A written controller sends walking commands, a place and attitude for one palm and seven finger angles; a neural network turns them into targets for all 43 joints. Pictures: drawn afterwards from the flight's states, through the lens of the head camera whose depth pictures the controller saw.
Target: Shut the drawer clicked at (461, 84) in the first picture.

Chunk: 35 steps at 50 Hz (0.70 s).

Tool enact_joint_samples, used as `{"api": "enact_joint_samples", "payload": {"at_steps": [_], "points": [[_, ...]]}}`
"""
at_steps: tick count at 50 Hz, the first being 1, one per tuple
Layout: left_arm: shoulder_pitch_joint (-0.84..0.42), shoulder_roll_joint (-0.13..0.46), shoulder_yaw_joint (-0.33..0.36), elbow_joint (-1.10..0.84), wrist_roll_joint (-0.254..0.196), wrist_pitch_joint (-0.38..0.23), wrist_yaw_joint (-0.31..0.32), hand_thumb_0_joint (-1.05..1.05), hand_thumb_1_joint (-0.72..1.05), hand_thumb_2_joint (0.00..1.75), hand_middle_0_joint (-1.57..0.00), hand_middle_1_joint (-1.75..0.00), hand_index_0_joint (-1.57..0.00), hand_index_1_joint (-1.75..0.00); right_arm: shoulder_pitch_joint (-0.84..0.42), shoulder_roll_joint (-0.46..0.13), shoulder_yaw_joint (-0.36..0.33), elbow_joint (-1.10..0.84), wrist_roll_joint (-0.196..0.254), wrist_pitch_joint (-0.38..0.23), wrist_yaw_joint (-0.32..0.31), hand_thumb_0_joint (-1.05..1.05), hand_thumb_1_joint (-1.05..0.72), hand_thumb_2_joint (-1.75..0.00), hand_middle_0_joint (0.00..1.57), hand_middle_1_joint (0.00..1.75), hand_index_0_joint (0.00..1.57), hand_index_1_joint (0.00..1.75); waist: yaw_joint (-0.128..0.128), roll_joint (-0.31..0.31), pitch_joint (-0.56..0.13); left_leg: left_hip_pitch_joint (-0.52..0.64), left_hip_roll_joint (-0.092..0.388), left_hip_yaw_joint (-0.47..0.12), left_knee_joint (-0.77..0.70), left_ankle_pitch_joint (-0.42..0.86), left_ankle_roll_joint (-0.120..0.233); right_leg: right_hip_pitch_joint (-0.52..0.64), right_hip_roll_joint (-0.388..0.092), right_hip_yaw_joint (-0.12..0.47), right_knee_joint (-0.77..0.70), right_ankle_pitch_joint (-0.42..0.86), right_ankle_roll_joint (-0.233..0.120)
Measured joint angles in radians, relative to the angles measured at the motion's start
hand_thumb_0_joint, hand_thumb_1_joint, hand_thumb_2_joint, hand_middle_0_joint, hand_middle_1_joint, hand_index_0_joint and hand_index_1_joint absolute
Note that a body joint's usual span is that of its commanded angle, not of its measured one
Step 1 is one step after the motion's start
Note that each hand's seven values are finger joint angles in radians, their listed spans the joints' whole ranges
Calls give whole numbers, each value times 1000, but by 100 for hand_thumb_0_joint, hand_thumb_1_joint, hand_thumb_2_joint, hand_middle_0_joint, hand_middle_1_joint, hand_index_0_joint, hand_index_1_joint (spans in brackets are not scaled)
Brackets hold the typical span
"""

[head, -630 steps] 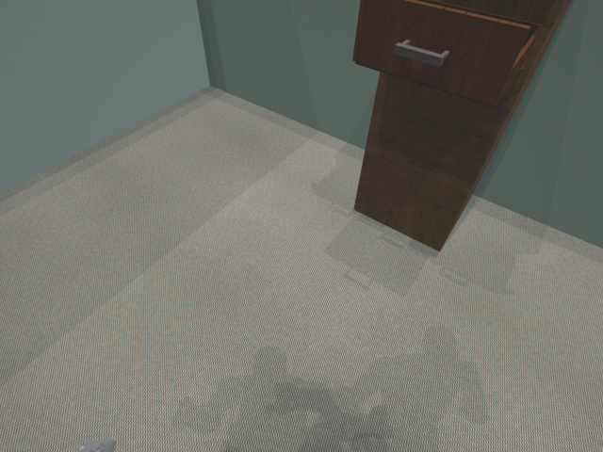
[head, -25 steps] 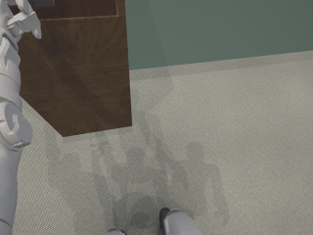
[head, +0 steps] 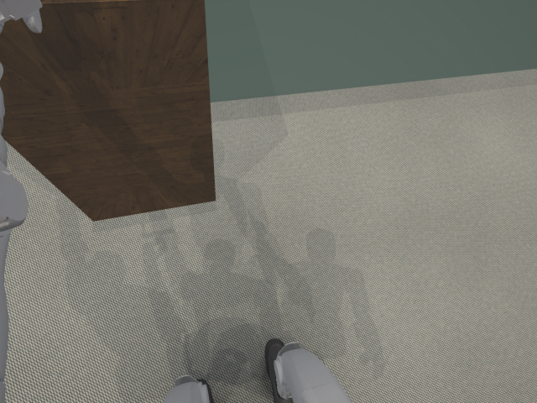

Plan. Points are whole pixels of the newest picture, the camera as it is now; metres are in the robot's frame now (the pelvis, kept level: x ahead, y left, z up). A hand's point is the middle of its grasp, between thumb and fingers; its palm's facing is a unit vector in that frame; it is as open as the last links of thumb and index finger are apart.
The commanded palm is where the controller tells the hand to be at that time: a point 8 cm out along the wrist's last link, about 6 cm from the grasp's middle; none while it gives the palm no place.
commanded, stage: pull the fist back off the drawer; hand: left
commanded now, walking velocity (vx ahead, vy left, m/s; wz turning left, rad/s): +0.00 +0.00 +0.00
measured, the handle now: out of the picture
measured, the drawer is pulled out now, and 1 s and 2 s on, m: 0.00 0.00 0.00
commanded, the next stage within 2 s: draw the hand back to the body in 0.54 s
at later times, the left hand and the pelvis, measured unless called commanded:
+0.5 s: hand (45, 1) +0.59 +0.15 +0.16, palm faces +0.02 -1.00 -0.01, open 3.3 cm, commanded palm +0.56 +0.19 +0.16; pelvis +0.02 +0.00 +0.01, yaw -2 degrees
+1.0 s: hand out of the picture +0.48 +0.18 +0.17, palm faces +0.05 -1.00 -0.02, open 3.3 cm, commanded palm +0.44 +0.23 +0.18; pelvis +0.04 -0.01 +0.03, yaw -1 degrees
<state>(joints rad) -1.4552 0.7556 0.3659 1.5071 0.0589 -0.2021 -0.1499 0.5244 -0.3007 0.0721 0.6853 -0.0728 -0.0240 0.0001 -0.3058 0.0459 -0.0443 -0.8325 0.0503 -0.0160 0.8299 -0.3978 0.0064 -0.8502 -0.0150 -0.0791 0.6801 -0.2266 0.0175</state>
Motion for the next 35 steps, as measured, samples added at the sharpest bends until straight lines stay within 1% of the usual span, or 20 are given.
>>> {"api": "enact_joint_samples", "payload": {"at_steps": [7,11,14,16,20,25,28,31,35], "points": [[12,-2,15,-26,9,13,3,3,76,98,-140,-160,-140,-160,23,5,-4,-5,-4,5,9,0,-90,-90,20,30,20,30,-1,-3,-1,-2,2,5,0,2,0,-4,2,5,0,4,-1],[32,-14,19,-46,4,18,6,3,78,97,-140,-160,-140,-160,28,9,-7,-6,-3,7,15,0,-90,-90,20,30,20,30,4,-4,-3,9,4,8,-5,1,-1,5,4,9,-4,4,-1],[67,-27,36,-76,0,20,4,3,80,96,-140,-160,-140,-160,28,11,-10,-10,-1,10,18,0,-90,-90,20,30,20,30,11,-4,-7,24,6,14,-13,-1,-1,15,7,14,-9,3,-2],[103,-42,41,-110,-10,18,4,3,82,95,-140,-160,-140,-160,29,13,-16,-15,1,13,21,0,-90,-90,20,30,20,30,19,-3,-12,39,8,21,-22,-2,-1,25,9,20,-14,2,-2],[184,-95,55,-182,-40,9,-2,3,85,93,-140,-160,-140,-160,25,17,-26,-23,10,22,26,0,-90,-90,20,30,20,30,42,-1,-21,83,13,34,-43,-9,-2,60,15,32,-26,-4,-2],[290,-162,69,-256,-59,7,1,2,88,91,-140,-160,-140,-160,7,19,-38,-40,25,36,30,0,-90,-90,20,30,20,30,72,3,-35,144,17,47,-69,-20,-4,109,20,44,-37,-18,-2],[331,-191,76,-286,-60,9,13,2,89,91,-140,-160,-140,-160,-17,22,-44,-47,32,38,28,0,-90,-90,20,30,20,30,85,5,-37,172,18,48,-79,-25,-5,132,21,45,-40,-27,-3],[367,-217,67,-330,-67,-1,22,2,89,90,-140,-160,-140,-160,-38,25,-53,-51,36,36,28,0,-90,-90,20,30,20,30,102,7,-41,194,18,48,-88,-28,-8,151,21,44,-40,-35,-4],[399,-244,65,-357,-87,-3,8,2,89,90,-140,-160,-140,-160,-65,27,-57,-51,44,40,28,0,-90,-90,20,30,20,30,125,6,-50,224,18,48,-101,-31,-11,176,22,44,-45,-43,-6]]}}
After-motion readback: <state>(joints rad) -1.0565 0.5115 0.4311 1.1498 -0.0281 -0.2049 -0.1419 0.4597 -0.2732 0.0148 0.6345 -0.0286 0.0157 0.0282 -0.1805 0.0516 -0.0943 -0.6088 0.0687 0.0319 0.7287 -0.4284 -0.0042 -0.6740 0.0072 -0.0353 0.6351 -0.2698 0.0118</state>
